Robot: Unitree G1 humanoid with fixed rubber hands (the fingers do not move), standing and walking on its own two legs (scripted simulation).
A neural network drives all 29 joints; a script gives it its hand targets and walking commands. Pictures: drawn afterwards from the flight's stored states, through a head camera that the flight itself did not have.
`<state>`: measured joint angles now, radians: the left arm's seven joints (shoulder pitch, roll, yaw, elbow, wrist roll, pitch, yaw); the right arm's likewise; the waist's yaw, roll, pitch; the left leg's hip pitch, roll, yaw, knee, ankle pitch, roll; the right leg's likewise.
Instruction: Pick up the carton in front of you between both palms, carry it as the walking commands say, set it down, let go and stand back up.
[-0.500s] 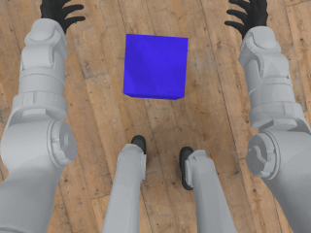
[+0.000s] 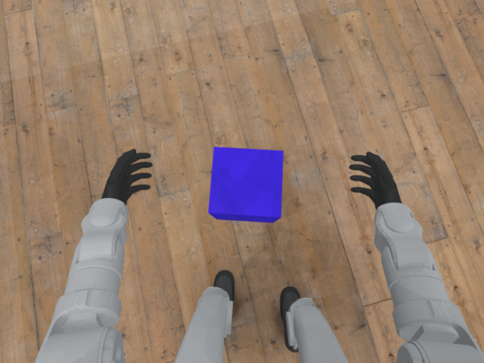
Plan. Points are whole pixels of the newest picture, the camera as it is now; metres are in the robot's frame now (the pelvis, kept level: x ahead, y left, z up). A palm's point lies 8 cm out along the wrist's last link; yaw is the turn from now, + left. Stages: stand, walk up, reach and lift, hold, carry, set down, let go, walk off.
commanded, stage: let go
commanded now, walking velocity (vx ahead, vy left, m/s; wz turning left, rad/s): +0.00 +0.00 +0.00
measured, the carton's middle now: (246, 188) +0.47 +0.04 -0.59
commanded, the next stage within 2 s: stand in 0.90 s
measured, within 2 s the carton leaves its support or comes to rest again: neither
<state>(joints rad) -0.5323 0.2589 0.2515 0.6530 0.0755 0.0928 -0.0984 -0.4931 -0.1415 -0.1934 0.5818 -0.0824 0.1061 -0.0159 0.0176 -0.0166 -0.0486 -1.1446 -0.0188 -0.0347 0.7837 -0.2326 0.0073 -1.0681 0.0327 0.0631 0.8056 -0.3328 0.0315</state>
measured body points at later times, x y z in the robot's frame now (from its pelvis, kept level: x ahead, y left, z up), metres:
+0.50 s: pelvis +0.03 -0.02 +0.06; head +0.08 -0.02 +0.50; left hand +0.20 +0.22 -0.02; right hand +0.22 -0.25 -0.02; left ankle +0.05 +0.11 -0.68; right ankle +0.00 -0.14 -0.68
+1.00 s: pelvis +0.05 -0.01 +0.05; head +0.07 +0.00 +0.50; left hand +0.22 +0.24 -0.02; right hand +0.22 -0.24 -0.03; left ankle +0.05 +0.11 -0.68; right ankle +0.00 -0.14 -0.68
